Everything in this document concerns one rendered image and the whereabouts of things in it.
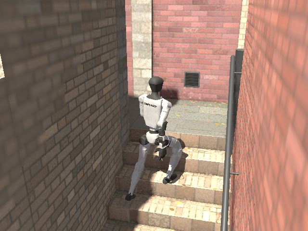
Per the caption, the left robot upper arm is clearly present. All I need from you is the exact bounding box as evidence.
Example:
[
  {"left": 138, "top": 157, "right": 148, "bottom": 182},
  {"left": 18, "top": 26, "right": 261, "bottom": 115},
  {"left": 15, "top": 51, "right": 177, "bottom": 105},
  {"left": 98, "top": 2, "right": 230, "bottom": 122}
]
[{"left": 139, "top": 94, "right": 147, "bottom": 117}]

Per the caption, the robot right forearm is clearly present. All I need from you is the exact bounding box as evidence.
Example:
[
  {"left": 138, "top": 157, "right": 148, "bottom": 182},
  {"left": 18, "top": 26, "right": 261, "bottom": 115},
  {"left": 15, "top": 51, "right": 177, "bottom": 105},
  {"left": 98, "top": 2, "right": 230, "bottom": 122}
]
[{"left": 158, "top": 122, "right": 167, "bottom": 149}]

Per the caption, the right robot upper arm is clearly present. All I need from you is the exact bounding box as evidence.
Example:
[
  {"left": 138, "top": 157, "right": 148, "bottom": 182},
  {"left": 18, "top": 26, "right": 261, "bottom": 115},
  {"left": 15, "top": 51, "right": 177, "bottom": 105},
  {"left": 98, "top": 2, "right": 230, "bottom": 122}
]
[{"left": 157, "top": 99, "right": 172, "bottom": 128}]

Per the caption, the right robot shin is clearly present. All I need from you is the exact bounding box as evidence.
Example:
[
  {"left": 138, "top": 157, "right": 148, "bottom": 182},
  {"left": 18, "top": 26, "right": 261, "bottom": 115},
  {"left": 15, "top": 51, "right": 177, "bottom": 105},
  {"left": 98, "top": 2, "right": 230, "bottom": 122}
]
[{"left": 166, "top": 149, "right": 182, "bottom": 179}]

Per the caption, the left robot foot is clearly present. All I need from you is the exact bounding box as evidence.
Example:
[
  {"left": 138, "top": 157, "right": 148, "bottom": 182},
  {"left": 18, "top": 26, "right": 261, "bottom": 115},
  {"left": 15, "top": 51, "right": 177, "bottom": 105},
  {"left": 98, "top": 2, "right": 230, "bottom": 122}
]
[{"left": 125, "top": 193, "right": 136, "bottom": 201}]

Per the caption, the right robot hand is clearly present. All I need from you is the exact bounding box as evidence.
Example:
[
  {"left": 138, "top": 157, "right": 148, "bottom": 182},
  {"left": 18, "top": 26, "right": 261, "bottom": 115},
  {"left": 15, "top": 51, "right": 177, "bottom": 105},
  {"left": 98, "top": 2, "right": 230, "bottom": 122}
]
[{"left": 155, "top": 148, "right": 167, "bottom": 161}]

